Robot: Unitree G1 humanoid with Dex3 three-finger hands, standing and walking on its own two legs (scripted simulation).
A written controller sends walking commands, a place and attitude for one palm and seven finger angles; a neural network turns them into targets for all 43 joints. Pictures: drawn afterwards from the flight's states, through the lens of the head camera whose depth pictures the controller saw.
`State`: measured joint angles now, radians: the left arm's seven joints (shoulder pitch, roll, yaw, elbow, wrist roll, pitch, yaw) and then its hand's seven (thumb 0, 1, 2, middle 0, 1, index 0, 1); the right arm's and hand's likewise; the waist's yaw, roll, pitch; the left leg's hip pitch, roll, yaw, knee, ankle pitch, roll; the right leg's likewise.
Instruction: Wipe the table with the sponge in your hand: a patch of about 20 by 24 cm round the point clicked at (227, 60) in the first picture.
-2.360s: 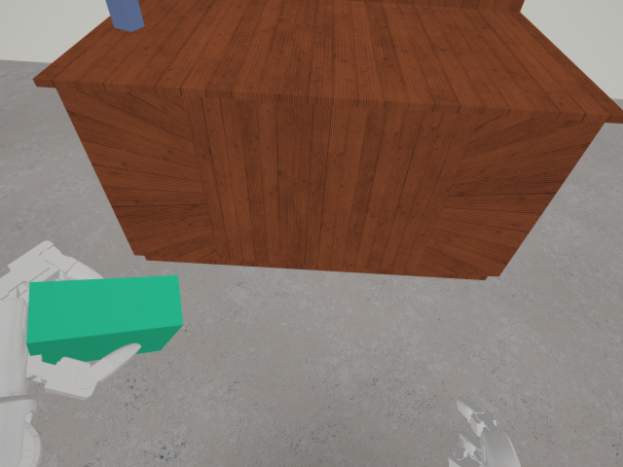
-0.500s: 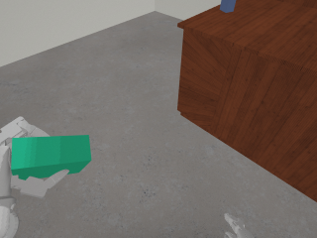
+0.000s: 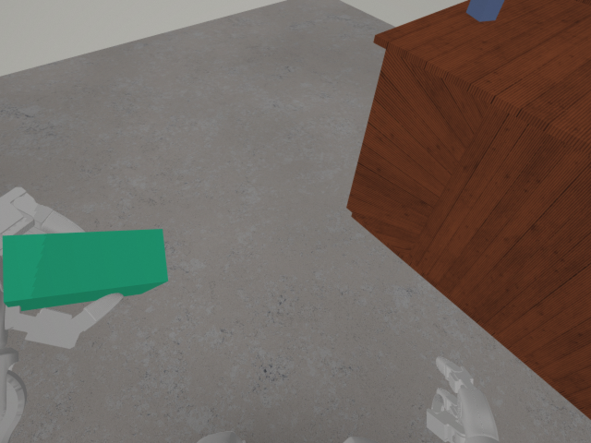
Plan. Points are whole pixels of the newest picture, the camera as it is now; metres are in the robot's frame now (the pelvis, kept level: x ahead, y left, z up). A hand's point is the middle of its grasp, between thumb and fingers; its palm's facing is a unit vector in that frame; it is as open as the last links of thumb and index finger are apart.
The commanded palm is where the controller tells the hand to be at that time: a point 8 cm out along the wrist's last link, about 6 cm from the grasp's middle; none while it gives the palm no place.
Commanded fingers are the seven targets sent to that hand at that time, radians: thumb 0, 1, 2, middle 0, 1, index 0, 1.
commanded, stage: walk to a spot facing it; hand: left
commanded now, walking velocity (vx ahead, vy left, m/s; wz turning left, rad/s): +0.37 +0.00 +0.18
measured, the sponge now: (109, 268) +0.25 +0.20 +0.16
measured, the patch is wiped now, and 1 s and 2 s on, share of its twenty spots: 0.00 0.00 0.00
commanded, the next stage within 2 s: none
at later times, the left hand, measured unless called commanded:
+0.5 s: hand (159, 200) +0.33 +0.17 +0.18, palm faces +0.45 -0.78 -0.44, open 9.4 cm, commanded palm +0.26 +0.23 +0.20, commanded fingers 0.00 0.10 1.30 -1.20 -1.60 -1.20 -1.60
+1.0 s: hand (104, 111) +0.42 +0.24 +0.22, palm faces +0.62 -0.62 -0.48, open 9.4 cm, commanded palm +0.33 +0.28 +0.20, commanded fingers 0.00 0.10 1.30 -1.20 -1.60 -1.20 -1.60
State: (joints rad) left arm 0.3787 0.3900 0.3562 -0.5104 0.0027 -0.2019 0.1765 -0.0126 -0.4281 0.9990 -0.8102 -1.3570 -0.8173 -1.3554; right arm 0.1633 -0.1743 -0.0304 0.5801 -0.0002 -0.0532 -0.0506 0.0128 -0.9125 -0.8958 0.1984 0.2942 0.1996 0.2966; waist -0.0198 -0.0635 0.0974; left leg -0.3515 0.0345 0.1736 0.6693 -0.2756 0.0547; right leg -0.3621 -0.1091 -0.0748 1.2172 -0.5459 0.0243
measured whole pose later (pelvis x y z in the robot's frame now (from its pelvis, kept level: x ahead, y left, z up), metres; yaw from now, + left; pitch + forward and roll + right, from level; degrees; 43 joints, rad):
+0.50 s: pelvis +0.14 -0.07 +0.02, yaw +9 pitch -1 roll +1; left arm 0.45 0.31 0.28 -0.48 0.01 -0.18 0.13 -0.01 -0.43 1.00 -0.81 -1.36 -0.82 -1.36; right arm 0.17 -0.26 -0.04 0.66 0.00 -0.05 -0.06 0.02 -0.91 -0.89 0.20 0.29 0.20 0.30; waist -0.01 0.03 0.09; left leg -0.57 0.06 0.04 1.32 -0.36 -0.02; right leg -0.21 -0.10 -0.25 0.58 -0.34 -0.03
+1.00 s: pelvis +0.29 -0.04 +0.02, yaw +22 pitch +1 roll -1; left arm 0.47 0.44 0.43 -0.70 -0.04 -0.21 0.14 -0.01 -0.43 1.00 -0.81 -1.35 -0.82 -1.35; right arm 0.17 -0.09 0.02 0.58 0.01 -0.09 -0.01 0.01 -0.91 -0.89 0.20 0.29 0.20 0.30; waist -0.03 0.00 0.11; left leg -0.35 0.04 0.05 0.57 -0.23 0.03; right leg -0.58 -0.12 -0.07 1.11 -0.40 0.08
